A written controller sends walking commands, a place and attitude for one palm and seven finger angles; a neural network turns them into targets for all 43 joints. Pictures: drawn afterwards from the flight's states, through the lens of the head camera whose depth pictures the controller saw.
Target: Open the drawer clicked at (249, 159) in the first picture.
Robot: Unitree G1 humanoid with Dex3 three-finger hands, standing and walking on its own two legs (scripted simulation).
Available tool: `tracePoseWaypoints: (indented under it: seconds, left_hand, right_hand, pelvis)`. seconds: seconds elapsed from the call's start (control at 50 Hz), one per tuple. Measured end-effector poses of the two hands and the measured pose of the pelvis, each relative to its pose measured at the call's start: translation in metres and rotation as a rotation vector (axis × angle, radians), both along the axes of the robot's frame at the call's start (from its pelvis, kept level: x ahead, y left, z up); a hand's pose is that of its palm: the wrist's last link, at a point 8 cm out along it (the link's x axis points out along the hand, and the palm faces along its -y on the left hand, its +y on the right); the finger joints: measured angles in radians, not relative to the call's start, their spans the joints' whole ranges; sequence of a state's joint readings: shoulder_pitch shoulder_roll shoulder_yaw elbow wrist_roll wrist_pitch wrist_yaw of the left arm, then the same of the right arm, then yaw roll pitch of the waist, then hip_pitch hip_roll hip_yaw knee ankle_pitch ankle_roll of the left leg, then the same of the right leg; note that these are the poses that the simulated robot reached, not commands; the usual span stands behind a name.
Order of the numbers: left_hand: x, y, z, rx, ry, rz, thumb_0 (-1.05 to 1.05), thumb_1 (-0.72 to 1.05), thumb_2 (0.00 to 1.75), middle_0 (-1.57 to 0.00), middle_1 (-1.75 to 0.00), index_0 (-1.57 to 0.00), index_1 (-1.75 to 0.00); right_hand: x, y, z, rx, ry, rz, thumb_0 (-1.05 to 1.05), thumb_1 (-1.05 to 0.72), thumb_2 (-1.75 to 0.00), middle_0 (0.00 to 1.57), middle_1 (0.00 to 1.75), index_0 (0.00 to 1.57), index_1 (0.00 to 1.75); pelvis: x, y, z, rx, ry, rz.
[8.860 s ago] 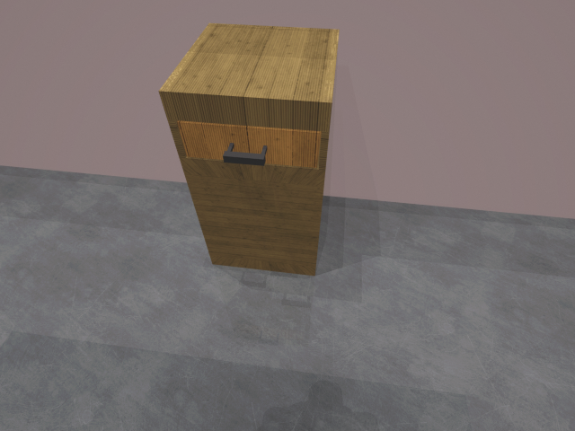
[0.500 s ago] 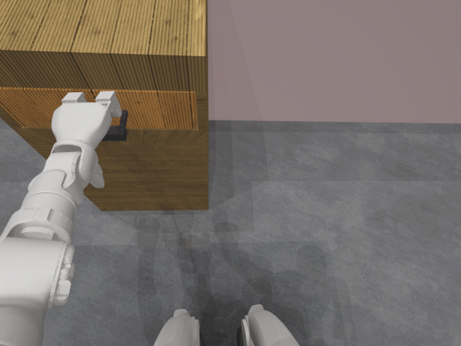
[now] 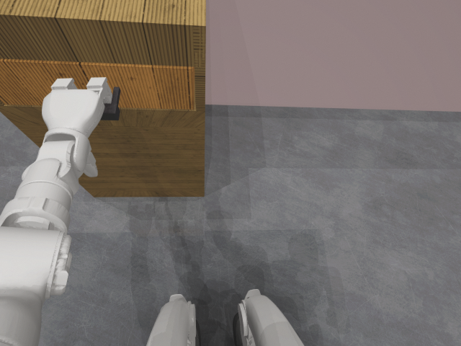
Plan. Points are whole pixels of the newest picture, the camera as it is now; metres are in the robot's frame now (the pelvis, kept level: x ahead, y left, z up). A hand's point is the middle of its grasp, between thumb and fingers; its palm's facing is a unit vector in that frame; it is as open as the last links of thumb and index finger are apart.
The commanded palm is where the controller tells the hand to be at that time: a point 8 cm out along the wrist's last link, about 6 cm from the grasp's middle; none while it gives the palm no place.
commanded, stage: lower the fingers behind the handle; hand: left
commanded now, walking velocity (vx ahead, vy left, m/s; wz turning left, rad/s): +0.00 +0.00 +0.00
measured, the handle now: (89, 101) +0.57 +0.23 -0.02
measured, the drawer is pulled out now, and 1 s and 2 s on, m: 0.00 0.00 0.02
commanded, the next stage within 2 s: close the thumb around the handle in 0.78 s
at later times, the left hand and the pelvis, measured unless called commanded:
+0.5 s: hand (91, 131) +0.51 +0.23 -0.04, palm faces -0.07 -0.01 -1.00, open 13.8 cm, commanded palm +0.50 +0.21 +0.01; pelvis -0.02 +0.00 -0.02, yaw -1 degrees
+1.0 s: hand (91, 132) +0.51 +0.23 -0.04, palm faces -0.06 -0.03 -1.00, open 13.5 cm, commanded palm +0.50 +0.21 +0.01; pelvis -0.01 +0.00 -0.02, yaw -1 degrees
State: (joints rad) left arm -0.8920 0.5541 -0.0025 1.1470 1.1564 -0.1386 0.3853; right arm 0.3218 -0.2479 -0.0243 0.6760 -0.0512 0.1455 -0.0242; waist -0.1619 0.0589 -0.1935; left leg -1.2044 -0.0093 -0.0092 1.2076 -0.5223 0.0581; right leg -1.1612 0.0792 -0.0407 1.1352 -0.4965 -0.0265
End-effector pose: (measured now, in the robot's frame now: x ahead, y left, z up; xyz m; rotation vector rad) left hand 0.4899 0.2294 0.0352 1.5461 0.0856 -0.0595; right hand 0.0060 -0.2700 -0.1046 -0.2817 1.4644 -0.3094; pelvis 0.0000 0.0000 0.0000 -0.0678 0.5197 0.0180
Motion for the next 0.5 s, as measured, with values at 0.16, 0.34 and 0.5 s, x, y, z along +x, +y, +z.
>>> tracePoseWaypoints:
  seconds: [0.16, 0.34, 0.5]
  left_hand:
    - [-0.002, 0.0, -0.012, -0.004, -0.022, 0.0, 0.0, -0.48, 0.3, -0.32, -1.2, -0.31, -1.21]
    - [0.001, 0.0, -0.019, 0.013, -0.029, 0.015, 0.0, -0.49, 0.3, -0.31, -1.2, -0.32, -1.21]
    - [0.005, 0.0, -0.02, 0.012, -0.023, 0.017, 0.0, -0.48, 0.3, -0.3, -1.2, -0.32, -1.2]
  right_hand:
    - [-0.012, 0.004, -0.009, 0.007, 0.029, -0.008, 0.0, -0.9, -0.9, 0.2, 0.3, 0.21, 0.3]
    - [-0.019, 0.005, -0.015, 0.003, 0.031, -0.009, 0.0, -0.9, -0.9, 0.2, 0.3, 0.21, 0.3]
    - [-0.023, 0.004, -0.021, -0.001, 0.027, -0.008, 0.0, -0.9, -0.9, 0.2, 0.3, 0.21, 0.3]
  pelvis:
    - [-0.005, 0.002, -0.009, -0.007, 0.014, 0.0]
    - [-0.011, 0.002, -0.017, -0.012, 0.026, 0.001]
    - [-0.016, 0.002, -0.024, -0.013, 0.034, -0.005]
